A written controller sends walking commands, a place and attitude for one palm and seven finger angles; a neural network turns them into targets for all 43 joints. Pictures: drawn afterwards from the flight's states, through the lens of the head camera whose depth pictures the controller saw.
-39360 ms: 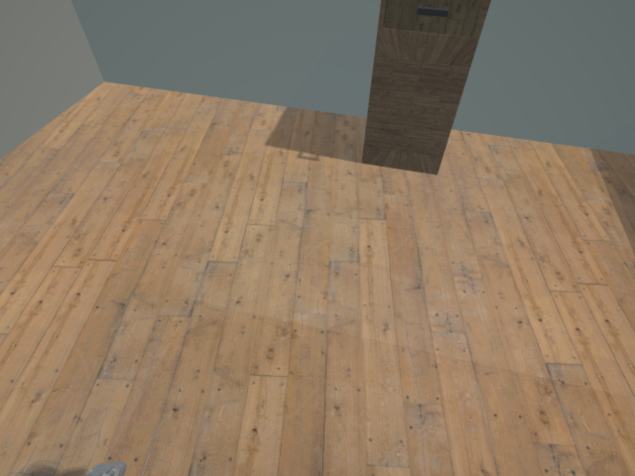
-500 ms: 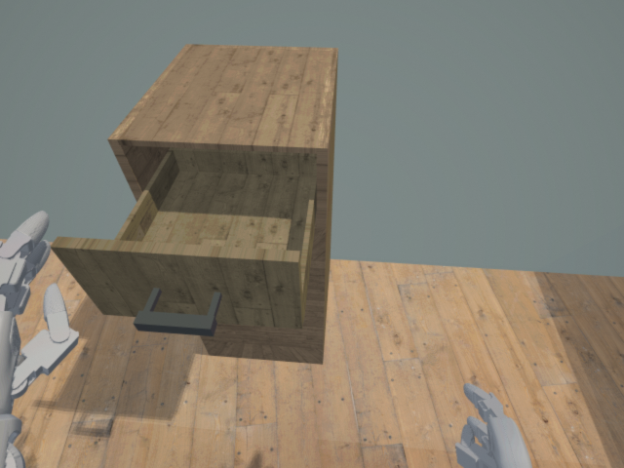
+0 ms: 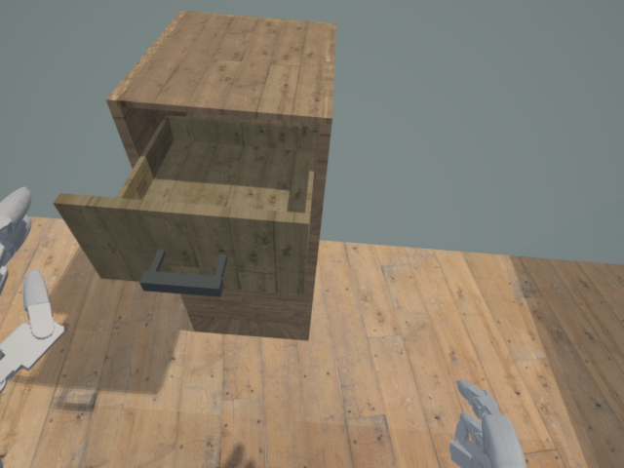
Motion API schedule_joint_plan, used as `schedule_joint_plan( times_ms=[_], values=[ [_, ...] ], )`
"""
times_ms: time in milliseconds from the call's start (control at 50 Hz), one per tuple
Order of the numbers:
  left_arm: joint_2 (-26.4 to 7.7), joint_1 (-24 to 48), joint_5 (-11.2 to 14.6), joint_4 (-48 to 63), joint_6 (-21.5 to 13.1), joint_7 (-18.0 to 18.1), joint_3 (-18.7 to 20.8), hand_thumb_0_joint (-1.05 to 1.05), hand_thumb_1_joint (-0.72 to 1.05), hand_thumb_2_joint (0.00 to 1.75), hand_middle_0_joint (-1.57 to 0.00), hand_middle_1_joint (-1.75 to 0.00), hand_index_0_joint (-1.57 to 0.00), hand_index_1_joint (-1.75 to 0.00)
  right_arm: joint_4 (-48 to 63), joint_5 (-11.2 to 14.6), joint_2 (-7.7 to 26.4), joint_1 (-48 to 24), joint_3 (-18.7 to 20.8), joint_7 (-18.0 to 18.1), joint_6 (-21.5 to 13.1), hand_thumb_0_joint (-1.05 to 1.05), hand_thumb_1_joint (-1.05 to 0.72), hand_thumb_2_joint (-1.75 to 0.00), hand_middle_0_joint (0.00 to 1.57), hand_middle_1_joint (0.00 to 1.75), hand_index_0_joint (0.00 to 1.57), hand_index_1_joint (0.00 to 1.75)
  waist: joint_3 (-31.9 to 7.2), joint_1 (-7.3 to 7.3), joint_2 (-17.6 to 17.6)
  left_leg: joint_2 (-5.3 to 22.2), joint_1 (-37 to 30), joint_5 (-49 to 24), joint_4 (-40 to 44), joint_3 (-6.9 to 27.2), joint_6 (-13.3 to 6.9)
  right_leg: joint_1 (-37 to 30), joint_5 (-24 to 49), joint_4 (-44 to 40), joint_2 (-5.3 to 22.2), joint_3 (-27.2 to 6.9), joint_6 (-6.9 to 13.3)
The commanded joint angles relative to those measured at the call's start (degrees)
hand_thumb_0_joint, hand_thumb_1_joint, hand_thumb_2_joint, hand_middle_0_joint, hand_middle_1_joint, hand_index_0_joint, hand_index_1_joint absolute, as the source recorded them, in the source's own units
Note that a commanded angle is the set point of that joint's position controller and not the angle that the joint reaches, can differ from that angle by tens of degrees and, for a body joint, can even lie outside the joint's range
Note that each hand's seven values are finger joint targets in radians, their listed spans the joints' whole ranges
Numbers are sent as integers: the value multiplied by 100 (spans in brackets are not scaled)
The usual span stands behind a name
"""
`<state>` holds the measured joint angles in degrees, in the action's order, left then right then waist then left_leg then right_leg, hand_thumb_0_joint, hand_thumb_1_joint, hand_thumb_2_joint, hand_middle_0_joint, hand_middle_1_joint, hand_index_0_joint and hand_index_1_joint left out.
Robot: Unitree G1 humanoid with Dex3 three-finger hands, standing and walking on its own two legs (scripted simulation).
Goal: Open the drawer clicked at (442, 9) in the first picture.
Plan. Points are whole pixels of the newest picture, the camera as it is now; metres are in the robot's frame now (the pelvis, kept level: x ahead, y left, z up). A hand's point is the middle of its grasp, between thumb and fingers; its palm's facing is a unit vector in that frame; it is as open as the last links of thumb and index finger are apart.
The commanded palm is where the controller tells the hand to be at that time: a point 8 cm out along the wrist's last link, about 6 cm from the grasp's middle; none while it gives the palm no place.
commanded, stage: step back with the hand held close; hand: left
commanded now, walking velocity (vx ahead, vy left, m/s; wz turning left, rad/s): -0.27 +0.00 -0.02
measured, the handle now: (187, 271) +0.38 +0.21 +0.01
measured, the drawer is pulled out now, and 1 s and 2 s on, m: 0.24 0.24 0.24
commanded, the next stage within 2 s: stop stepping back and stand still in 0.72 s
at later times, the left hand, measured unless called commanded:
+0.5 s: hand out of the picture +0.13 +0.25 +0.18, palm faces +0.36 -0.81 -0.46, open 7.5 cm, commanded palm +0.06 +0.29 +0.20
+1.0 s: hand out of the picture -0.01 +0.19 +0.19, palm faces +0.31 -0.82 -0.48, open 7.5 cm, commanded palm -0.06 +0.24 +0.20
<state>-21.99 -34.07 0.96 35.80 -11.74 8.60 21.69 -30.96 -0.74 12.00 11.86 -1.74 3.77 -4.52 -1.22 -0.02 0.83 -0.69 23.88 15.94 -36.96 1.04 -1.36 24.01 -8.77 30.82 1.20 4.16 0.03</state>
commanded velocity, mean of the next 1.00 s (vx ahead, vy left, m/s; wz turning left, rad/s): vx -0.23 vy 0.03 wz -0.04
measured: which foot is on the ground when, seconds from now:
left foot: down 0.00-0.32, up 0.34-0.46, down 0.48-0.84, up 0.86-1.00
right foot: down 0.00-0.12, up 0.14-0.18, down 0.20-0.48, up 0.50-0.82, down 0.84-1.00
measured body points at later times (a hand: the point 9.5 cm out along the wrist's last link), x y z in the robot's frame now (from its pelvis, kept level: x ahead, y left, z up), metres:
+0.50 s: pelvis -0.06 +0.01 +0.00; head -0.04 +0.03 +0.45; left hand +0.11 +0.29 +0.20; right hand +0.13 -0.23 -0.06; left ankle -0.03 +0.10 -0.73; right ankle +0.00 -0.12 -0.72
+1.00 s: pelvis -0.20 -0.04 +0.01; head -0.19 -0.02 +0.46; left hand -0.03 +0.24 +0.21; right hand -0.05 -0.28 -0.06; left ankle -0.17 +0.07 -0.69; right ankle -0.25 -0.13 -0.73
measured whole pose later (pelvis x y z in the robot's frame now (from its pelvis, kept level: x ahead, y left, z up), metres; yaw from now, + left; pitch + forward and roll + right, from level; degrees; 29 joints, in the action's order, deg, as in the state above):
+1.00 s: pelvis -0.20 -0.04 +0.01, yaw -2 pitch +4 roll +1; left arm -25.0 -38.3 1.8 37.9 -10.4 8.1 22.0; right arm -34.8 0.2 11.9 13.8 -1.3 3.3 -4.2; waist -3.7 0.3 4.0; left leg -0.6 28.5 19.4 -46.4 -3.2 0.8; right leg 12.6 -18.2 27.3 -0.4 0.8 2.0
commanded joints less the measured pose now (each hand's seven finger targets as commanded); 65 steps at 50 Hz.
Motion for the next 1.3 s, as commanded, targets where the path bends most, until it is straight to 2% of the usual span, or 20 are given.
schedule_joint_plan(
  times_ms=[0,80,140,200,260,340,380,420,460,500,560,760,780,820,840,900,1000,1120,1200,1280],
  values=[
    [-890,232,17,1244,-348,170,607,0,90,90,-20,-30,-20,-30,776,5,834,-394,376,132,-275,0,-90,-90,20,30,20,30,-327,98,-198,285,161,1252,841,410,-11,-111,-2032,-1100,546,-768,182],
    [-764,-3,-65,1341,-347,207,618,0,90,90,-20,-30,-20,-30,893,-21,872,-446,390,193,-375,0,-90,-90,20,30,20,30,-444,34,-1197,1058,1626,1774,2399,1302,-308,-1813,-874,702,-266,-229,-62],
    [-812,-31,-98,1467,-333,199,658,0,90,90,-20,-30,-20,-30,909,-89,821,-476,420,179,-512,0,-90,-90,20,30,20,30,-591,-29,-1052,1115,1486,468,2011,1193,-369,-1970,-201,988,-347,-344,-53],
    [-786,-5,-99,1235,-442,115,689,0,90,90,-20,-30,-20,-30,784,-137,873,-445,434,109,-591,0,-90,-90,20,30,20,30,-208,16,-850,975,1890,949,1805,1088,-365,-1998,-229,631,-259,-634,43],
    [-958,105,24,1261,-482,138,710,0,90,90,-20,-30,-20,-30,582,-15,786,-390,485,68,-608,0,-90,-90,20,30,20,30,-1236,63,-63,502,-277,-1547,543,380,94,-1164,1715,-270,454,-1245,289],
    [-1082,-12,92,1138,-423,113,773,0,90,90,-20,-30,-20,-30,523,110,624,-567,536,1,-391,0,-90,-90,20,30,20,30,-955,17,866,-75,-382,635,-1398,58,238,-145,784,-1391,1583,-1994,902],
    [-1100,30,53,1062,-339,100,877,0,90,90,-20,-30,-20,-30,570,72,500,-662,450,20,-274,0,-90,-90,20,30,20,30,-625,49,981,116,-211,689,-709,67,184,-317,1398,-1144,1367,-1562,803],
    [-1100,15,61,1111,-290,61,844,0,90,90,-20,-30,-20,-30,519,70,619,-686,436,86,-218,0,-90,-90,20,30,20,30,-442,124,28,183,-621,-683,1200,19,158,-322,1438,-516,679,-924,327],
    [-1149,-117,82,1297,-432,40,854,0,90,90,-20,-30,-20,-30,637,51,781,-702,539,122,-311,0,-90,-90,20,30,20,30,-838,-88,-1353,1465,-289,-2637,1910,1171,-275,-881,-287,808,-262,-365,-121],
    [-1030,-241,119,1467,-453,0,783,0,90,90,-20,-30,-20,-30,664,-152,735,-517,578,83,-469,0,-90,-90,20,30,20,30,-1029,-24,-1490,1988,-150,-2719,2155,1627,-669,-546,-2226,2531,-509,-592,-49],
    [-720,-207,167,1509,-359,39,458,0,90,90,-20,-30,-20,-30,413,-46,677,-384,534,-30,-713,0,-90,-90,20,30,20,30,-1208,-38,-985,1808,-1880,-4734,1387,975,-675,296,-1895,2102,-339,-585,-116],
    [-1007,-84,382,1541,-62,-34,715,0,90,90,-20,-30,-20,-30,516,-10,707,-893,392,-140,-656,0,-90,-90,20,30,20,30,-961,-144,-1107,1342,-451,-542,2257,538,-328,-1513,-1202,-331,-368,-88,18],
    [-1110,-87,391,1606,-125,-71,790,0,90,90,-20,-30,-20,-30,581,31,690,-930,397,-166,-597,0,-90,-90,20,30,20,30,-795,-141,-707,1043,-324,-74,1816,328,-124,-1429,-757,-1127,-112,-320,140],
    [-1665,-198,289,1568,-258,-23,1202,0,90,90,-20,-30,-20,-30,558,52,590,-789,374,-180,-425,0,-90,-90,20,30,20,30,-761,-168,971,-8,-320,729,-971,-403,453,8,-679,-2255,1859,-2430,871],
    [-1510,-21,241,1562,-304,46,1026,0,90,90,-20,-30,-20,-30,523,74,555,-639,338,-145,-381,0,-90,-90,20,30,20,30,-791,-140,866,-82,448,1005,-1950,-140,395,-600,1268,-1724,2026,-2186,1007],
    [-1122,-319,101,1090,-85,113,855,0,90,90,-20,-30,-20,-30,604,142,445,-582,279,1,-286,0,-90,-90,20,30,20,30,-918,101,573,120,603,483,-1773,-202,305,-1399,3128,-823,1370,-1116,735],
    [-906,49,92,807,-137,139,515,0,90,90,-20,-30,-20,-30,481,76,706,-277,330,104,-416,0,-90,-90,20,30,20,30,-207,113,380,214,-699,106,869,-312,24,-803,-282,-1352,1231,-1208,485],
    [-1018,-19,49,1219,-389,139,542,0,90,90,-20,-30,-20,-30,513,22,843,-243,356,137,-654,0,-90,-90,20,30,20,30,-92,72,-1026,800,-828,115,1903,581,-227,-842,-977,-546,208,-570,85],
    [-930,78,-1,1086,-376,232,558,0,90,90,-20,-30,-20,-30,431,11,850,-256,375,151,-778,0,-90,-90,20,30,20,30,-133,78,-860,1306,-196,1193,2268,1070,-444,-1156,-1140,204,-28,-160,-5],
    [-863,32,10,748,-327,240,583,0,90,90,-20,-30,-20,-30,405,16,778,-258,383,120,-746,0,-90,-90,20,30,20,30,40,105,-280,690,327,1863,1516,369,-195,-1211,-1914,-741,225,-857,276]
  ],
)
